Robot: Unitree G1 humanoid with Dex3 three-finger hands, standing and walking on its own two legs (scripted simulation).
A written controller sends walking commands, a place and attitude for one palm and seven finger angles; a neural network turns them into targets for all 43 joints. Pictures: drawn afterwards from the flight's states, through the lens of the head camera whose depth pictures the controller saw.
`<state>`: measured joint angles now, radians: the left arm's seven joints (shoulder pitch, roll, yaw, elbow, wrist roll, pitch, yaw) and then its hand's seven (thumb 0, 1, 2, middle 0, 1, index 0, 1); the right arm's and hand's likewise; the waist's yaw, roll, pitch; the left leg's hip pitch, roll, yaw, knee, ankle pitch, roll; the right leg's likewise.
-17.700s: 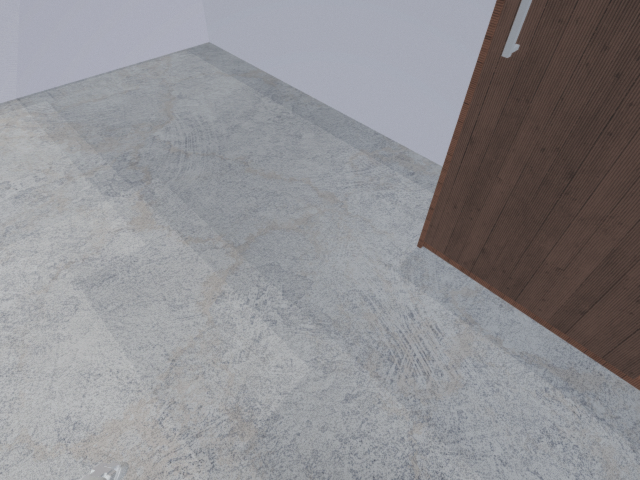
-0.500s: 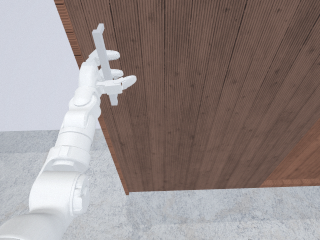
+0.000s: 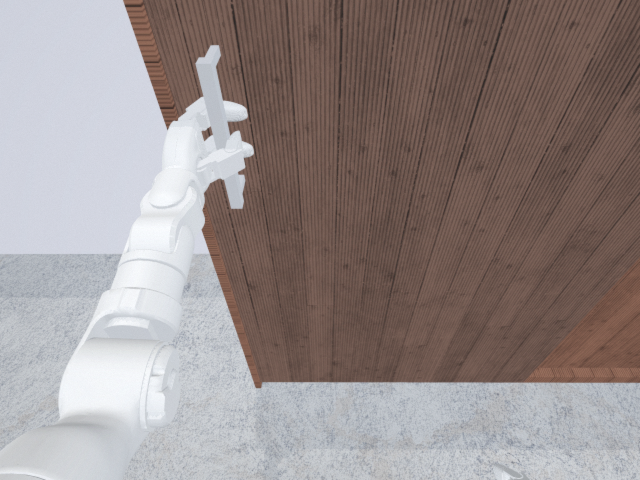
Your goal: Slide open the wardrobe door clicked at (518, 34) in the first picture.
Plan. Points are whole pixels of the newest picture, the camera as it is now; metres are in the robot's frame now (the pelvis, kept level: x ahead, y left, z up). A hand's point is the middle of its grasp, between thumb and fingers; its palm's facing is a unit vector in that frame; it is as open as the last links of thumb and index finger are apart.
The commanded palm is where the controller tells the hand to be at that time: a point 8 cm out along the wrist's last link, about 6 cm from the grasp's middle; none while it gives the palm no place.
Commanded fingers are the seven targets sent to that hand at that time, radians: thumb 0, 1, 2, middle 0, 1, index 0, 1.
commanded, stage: grip the handle and tug to test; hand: left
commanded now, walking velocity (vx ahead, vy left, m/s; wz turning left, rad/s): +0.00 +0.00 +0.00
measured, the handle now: (226, 135) +0.51 +0.14 +0.19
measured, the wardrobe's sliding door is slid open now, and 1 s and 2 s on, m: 0.00 0.00 0.00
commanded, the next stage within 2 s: tug the door sideways, standing still in 0.50 s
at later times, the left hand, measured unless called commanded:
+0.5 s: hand (238, 157) +0.45 +0.12 +0.19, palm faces +0.03 -1.00 +0.02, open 5.5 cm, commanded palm +0.40 +0.16 +0.19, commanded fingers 0.00 0.90 0.90 -0.45 -1.40 -0.45 -1.40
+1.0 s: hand (240, 155) +0.45 +0.11 +0.19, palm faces +0.10 -1.00 -0.02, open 5.4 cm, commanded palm +0.43 +0.12 +0.19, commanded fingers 0.00 0.90 0.90 -0.45 -1.40 -0.45 -1.40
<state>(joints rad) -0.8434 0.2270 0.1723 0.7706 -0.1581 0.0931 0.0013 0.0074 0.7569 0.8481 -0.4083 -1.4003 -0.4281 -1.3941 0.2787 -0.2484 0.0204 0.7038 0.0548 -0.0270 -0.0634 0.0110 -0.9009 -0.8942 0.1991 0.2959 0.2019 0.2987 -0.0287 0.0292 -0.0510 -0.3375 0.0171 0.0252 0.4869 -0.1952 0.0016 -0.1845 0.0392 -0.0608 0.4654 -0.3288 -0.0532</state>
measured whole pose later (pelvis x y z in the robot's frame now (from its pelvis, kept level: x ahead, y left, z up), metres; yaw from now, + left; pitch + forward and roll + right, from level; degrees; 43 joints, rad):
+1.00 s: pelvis +0.02 +0.00 +0.00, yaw +2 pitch +3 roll +1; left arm -0.75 0.15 0.10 0.52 -0.15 0.25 0.10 0.00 0.79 0.84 -0.35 -1.40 -0.35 -1.40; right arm 0.22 -0.23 0.02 0.67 0.05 0.02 -0.06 0.01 -0.90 -0.89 0.20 0.30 0.20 0.30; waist 0.02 0.03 -0.05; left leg -0.30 -0.01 0.01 0.48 -0.22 0.00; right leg -0.14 0.02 -0.08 0.45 -0.36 -0.05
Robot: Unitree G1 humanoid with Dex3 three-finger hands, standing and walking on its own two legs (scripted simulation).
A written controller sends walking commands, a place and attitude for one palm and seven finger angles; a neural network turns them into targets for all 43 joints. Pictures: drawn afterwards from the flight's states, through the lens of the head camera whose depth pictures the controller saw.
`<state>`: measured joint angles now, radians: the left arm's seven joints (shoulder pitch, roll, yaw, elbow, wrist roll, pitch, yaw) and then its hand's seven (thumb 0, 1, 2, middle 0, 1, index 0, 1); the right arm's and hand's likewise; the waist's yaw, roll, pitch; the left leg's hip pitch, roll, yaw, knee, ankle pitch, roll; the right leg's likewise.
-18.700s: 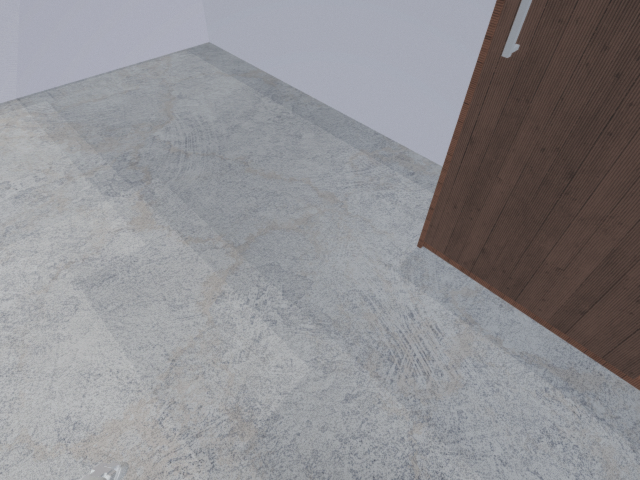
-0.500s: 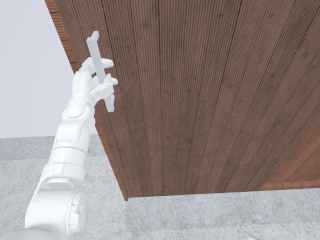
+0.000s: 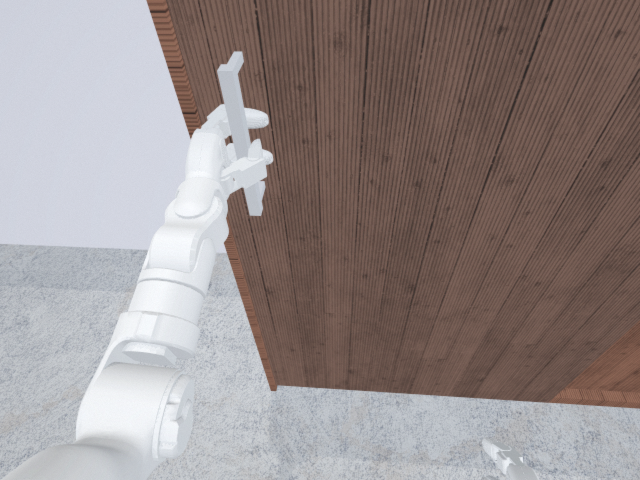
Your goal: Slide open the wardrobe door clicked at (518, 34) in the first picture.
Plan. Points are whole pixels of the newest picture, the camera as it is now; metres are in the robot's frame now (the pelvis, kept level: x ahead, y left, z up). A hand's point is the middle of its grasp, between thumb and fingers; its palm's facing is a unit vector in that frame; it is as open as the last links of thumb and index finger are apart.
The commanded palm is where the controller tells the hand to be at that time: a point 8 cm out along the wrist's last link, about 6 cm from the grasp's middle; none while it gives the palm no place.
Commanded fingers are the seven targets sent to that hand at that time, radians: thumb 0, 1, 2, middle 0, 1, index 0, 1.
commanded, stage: tug the door sideways, standing still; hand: left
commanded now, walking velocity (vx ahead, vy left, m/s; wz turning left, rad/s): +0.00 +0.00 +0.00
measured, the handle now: (247, 142) +0.49 +0.13 +0.19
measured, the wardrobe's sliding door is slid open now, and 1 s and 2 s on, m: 0.00 0.00 0.14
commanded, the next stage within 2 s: step sideways, sliding the door along in 0.52 s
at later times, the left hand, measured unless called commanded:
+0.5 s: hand (261, 165) +0.43 +0.10 +0.19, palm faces +0.07 -1.00 -0.05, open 5.6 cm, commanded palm +0.40 +0.10 +0.19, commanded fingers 0.00 0.90 0.90 -0.45 -1.40 -0.45 -1.40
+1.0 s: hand (266, 168) +0.44 +0.10 +0.18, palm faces +0.16 -0.98 -0.11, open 5.9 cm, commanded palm +0.41 +0.10 +0.19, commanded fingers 0.00 0.90 0.90 -0.45 -1.40 -0.45 -1.40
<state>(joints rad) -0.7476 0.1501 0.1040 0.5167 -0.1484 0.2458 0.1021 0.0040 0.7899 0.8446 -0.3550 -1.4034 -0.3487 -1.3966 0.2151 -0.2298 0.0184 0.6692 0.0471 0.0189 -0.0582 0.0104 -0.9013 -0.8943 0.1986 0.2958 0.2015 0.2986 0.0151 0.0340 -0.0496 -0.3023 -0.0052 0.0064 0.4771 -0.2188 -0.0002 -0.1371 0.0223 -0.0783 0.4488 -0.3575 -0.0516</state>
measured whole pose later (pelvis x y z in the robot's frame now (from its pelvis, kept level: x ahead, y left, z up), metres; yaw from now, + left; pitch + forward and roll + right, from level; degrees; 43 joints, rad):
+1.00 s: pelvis -0.02 -0.04 -0.02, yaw -1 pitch -2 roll -1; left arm -0.85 0.28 0.09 0.70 -0.15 -0.03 0.14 -0.02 0.80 0.87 -0.45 -1.40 -0.21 -1.40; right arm 0.24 -0.21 0.03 0.73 0.06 -0.01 -0.10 0.01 -0.90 -0.89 0.20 0.30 0.20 0.30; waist 0.02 0.08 0.11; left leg -0.37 0.09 -0.01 0.73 -0.36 -0.01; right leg -0.28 0.03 -0.08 0.66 -0.33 -0.05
